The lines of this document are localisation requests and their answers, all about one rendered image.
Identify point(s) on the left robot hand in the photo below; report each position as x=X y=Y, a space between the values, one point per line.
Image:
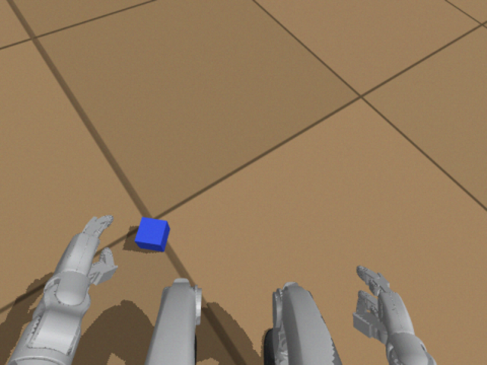
x=78 y=255

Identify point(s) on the cube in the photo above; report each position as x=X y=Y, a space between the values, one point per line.
x=152 y=234

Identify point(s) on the right robot hand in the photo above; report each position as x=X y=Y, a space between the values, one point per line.
x=388 y=314

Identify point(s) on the left robot arm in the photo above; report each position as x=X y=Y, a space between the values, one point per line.
x=52 y=337

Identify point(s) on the right robot arm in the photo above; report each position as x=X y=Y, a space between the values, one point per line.
x=407 y=349

